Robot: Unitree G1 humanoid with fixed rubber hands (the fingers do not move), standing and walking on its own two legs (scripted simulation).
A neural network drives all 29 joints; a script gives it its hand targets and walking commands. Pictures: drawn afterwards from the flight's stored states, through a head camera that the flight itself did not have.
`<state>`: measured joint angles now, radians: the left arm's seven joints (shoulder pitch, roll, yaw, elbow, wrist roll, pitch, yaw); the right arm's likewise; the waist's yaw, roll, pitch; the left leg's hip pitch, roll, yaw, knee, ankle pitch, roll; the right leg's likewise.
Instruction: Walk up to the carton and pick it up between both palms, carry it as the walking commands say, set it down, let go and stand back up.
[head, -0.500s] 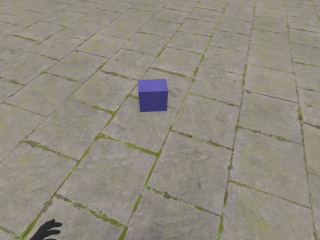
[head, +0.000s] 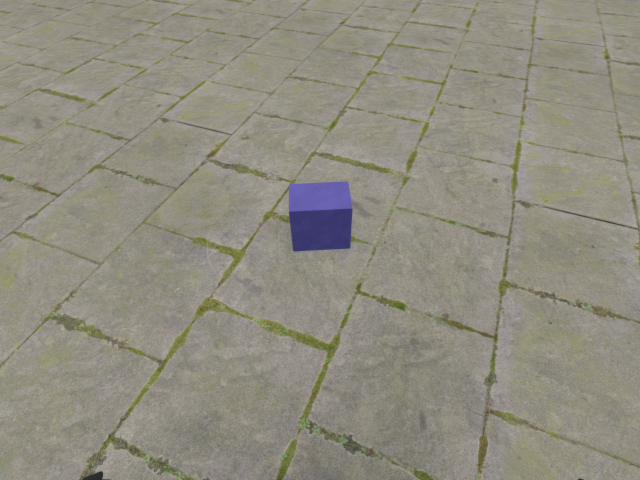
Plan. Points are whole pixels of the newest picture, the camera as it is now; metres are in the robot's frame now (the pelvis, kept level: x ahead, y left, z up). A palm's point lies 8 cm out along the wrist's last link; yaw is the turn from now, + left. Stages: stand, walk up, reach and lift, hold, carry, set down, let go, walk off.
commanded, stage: walk up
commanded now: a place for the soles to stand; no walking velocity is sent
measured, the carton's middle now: (320, 217) +1.18 +0.03 -0.64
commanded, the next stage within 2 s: none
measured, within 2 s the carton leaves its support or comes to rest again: neither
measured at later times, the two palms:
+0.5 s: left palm (80, 450) +0.20 +0.33 -0.07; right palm (579, 432) +0.21 -0.31 -0.08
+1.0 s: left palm (98, 380) +0.28 +0.33 -0.06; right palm (551, 373) +0.29 -0.31 -0.09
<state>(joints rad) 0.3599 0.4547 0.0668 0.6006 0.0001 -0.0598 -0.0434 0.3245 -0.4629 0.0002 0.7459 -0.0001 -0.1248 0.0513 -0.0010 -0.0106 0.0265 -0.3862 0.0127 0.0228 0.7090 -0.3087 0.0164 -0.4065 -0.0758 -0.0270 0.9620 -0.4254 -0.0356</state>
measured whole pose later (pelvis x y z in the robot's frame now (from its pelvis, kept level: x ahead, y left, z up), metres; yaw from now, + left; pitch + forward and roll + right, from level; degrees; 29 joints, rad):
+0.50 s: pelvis +0.12 +0.01 +0.00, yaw +1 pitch -1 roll +1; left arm 0.38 0.46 0.07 0.60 0.00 -0.07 -0.04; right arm 0.32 -0.47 0.00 0.75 0.00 -0.12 0.05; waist 0.00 -0.01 0.04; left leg -0.42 0.01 0.02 0.73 -0.28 0.01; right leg -0.37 -0.09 -0.03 0.87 -0.42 -0.02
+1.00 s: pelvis +0.21 +0.01 +0.00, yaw +2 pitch -1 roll +1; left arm 0.39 0.46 0.06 0.60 0.00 -0.08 -0.04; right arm 0.35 -0.47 0.00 0.75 0.00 -0.08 0.07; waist 0.00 0.01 0.03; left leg -0.44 0.03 0.02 0.83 -0.42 0.01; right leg -0.37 -0.07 -0.04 0.74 -0.36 -0.03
